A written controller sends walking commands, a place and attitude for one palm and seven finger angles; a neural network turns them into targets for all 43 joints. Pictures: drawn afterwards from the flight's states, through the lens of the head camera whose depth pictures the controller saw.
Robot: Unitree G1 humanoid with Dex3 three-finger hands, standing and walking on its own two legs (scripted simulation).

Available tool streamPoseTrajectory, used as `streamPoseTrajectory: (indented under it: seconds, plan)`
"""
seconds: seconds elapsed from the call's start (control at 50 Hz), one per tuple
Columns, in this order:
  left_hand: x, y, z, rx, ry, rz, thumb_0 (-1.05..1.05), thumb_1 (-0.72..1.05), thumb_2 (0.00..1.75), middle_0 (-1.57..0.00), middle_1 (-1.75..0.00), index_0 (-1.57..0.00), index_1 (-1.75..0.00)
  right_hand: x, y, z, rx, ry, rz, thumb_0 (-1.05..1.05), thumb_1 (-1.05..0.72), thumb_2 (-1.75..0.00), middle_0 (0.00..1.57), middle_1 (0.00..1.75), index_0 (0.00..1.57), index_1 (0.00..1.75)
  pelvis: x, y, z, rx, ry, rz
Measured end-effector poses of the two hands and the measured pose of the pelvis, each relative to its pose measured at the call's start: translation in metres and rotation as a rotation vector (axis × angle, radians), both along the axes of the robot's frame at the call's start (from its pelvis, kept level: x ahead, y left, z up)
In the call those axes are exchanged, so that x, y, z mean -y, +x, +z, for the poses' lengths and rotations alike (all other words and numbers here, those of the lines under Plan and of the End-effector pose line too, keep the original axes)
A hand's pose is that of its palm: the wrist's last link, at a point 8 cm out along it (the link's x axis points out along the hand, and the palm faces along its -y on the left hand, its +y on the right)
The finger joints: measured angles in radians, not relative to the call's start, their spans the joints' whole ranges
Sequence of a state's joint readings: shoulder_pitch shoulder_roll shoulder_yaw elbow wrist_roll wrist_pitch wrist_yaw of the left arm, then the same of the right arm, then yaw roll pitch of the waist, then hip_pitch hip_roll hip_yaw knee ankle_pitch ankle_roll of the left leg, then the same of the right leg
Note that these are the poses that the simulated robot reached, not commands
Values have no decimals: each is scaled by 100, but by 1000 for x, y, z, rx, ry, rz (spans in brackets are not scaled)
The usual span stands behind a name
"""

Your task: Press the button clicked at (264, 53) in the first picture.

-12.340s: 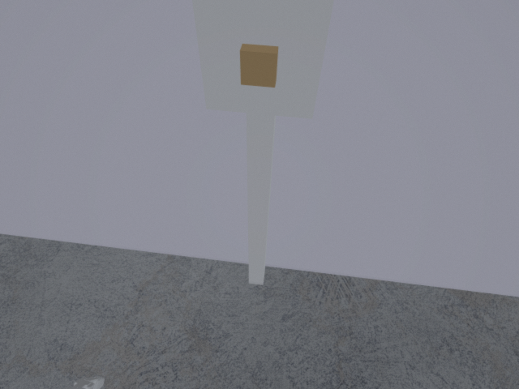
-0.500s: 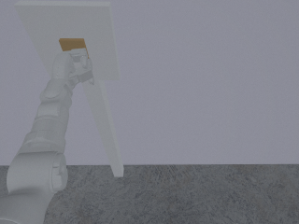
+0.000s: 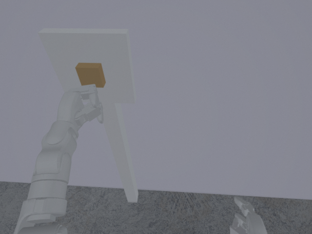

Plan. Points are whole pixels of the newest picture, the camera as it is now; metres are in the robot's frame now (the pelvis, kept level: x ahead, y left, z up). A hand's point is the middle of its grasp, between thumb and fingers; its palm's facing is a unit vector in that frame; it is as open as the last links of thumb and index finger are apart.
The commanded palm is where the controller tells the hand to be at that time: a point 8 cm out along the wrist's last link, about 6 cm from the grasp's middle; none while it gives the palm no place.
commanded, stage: pull the fist back off the button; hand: left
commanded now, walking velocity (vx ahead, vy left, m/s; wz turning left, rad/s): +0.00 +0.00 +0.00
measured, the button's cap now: (91, 74) +0.45 +0.21 +0.21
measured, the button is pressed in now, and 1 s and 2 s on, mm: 0 0 0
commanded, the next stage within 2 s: draw the hand back to the body in 0.20 s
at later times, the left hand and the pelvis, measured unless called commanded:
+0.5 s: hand (88, 123) +0.31 +0.18 +0.17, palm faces +0.02 -1.00 -0.02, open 3.1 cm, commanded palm +0.27 +0.24 +0.18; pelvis +0.01 -0.01 +0.00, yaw +1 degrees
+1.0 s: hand (62, 151) +0.23 +0.21 +0.17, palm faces +0.28 -0.93 -0.22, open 3.1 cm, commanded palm +0.19 +0.25 +0.18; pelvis -0.01 +0.00 +0.01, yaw +0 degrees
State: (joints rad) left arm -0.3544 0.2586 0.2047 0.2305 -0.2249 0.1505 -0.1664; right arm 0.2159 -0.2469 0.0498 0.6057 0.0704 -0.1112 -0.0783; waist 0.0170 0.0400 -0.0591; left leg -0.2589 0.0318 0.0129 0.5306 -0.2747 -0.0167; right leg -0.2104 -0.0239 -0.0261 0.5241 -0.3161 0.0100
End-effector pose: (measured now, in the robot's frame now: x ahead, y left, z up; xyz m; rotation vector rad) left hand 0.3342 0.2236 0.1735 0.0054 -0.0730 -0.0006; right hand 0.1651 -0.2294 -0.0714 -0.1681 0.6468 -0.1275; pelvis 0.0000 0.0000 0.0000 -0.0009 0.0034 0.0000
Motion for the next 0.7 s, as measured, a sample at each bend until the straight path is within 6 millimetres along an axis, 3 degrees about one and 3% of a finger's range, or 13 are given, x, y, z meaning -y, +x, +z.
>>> streamPoseTrajectory:
  seconds: [0.14, 0.26, 0.46, 0.7]
  plan:
    - [-4, -26, -2, -19, 12, 21, 1, 90, 90, -130, -150, -131, -150, -9, 40, 13, 66, 13, 53, 2, -91, -90, 20, 30, 20, 30, 4, 10, 1, 15, 2, 12]
    - [-4, -37, 2, -10, 19, 22, 1, 90, 90, -130, -150, -131, -150, -15, 52, 16, 77, 10, 82, 2, -91, -90, 20, 30, 20, 30, 6, 13, 0, 27, 1, 27]
    - [-4, -44, 2, -25, 20, 11, 1, 90, 90, -130, -150, -131, -150, -11, 33, 7, 32, 23, 55, 2, -91, -90, 20, 30, 20, 30, 8, 10, 1, 33, 4, 19]
    - [-23, -84, -1, -5, 35, 38, 1, 90, 90, -130, -150, -130, -150, 4, 6, 5, 26, -10, 17, 2, -91, -90, 20, 30, 20, 30, 7, 0, 1, 49, -1, 15]
